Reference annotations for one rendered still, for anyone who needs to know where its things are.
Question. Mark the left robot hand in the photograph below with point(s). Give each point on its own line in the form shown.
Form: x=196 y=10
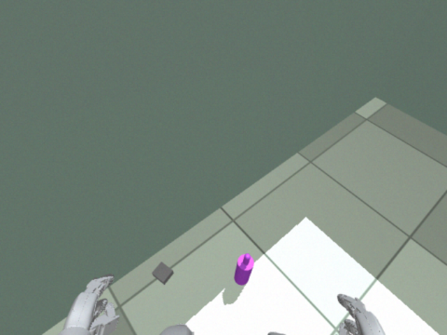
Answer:
x=86 y=308

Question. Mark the right robot hand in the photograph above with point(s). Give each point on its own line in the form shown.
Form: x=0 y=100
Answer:
x=365 y=322

